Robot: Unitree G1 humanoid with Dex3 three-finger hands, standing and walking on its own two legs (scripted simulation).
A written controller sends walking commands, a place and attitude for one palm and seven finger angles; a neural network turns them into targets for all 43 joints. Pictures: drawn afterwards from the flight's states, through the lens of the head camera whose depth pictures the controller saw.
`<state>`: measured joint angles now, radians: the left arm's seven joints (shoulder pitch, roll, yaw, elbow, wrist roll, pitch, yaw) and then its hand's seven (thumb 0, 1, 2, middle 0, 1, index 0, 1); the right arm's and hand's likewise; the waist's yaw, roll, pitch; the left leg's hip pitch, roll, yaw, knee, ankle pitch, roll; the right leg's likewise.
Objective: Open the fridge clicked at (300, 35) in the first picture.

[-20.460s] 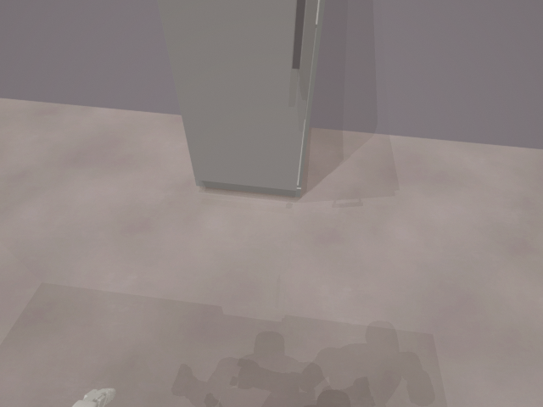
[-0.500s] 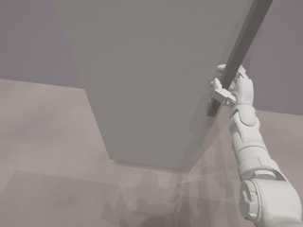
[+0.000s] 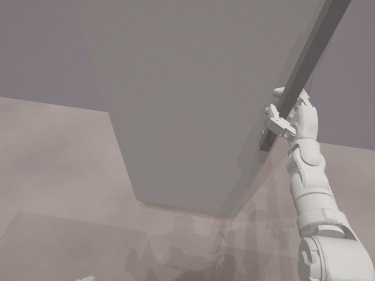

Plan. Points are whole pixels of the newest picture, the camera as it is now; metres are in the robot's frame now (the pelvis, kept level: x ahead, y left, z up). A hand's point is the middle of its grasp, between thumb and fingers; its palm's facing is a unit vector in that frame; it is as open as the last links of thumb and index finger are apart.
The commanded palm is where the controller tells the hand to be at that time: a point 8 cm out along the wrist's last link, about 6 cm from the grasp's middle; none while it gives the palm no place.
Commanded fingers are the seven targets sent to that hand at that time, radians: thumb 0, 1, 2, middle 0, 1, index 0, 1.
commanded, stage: grip the handle and tug to test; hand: right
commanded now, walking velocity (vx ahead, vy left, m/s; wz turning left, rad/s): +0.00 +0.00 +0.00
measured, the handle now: (291, 82) +0.50 -0.14 +0.19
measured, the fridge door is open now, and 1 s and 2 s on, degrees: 0 21 43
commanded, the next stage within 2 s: pull the door a little, standing still in 0.12 s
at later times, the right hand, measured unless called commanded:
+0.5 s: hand (272, 136) +0.40 -0.11 +0.13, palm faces +0.01 +1.00 +0.00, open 6.2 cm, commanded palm +0.34 -0.16 +0.12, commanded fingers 0.00 -0.90 -0.90 0.45 1.40 0.45 1.40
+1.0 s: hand (256, 185) +0.28 -0.07 +0.12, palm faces -0.07 +0.99 -0.13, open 6.7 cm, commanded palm +0.25 -0.12 +0.12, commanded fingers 0.00 -0.90 -0.90 0.45 1.40 0.45 1.40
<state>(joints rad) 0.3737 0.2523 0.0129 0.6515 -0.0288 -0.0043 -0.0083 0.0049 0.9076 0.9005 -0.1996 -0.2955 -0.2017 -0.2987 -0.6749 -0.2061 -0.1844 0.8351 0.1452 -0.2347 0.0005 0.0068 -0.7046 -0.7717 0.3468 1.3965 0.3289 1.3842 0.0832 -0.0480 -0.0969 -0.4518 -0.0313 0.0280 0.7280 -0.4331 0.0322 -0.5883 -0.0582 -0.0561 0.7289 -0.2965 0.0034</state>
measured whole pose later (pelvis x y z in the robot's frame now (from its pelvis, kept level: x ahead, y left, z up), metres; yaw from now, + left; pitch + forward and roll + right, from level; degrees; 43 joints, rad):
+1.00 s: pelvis -0.03 +0.01 +0.02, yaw -1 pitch -1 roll +0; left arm 0.16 0.18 -0.04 0.52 0.00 0.13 0.08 0.01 0.91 0.90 -0.20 -0.30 -0.20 -0.30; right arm -0.04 -0.12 0.11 0.05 0.06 -0.07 -0.08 -0.02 -0.63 -0.69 0.33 1.32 0.27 1.36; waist 0.05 -0.07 0.02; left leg -0.20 -0.02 0.03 0.51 -0.30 0.03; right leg -0.31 -0.04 -0.06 0.45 -0.13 0.01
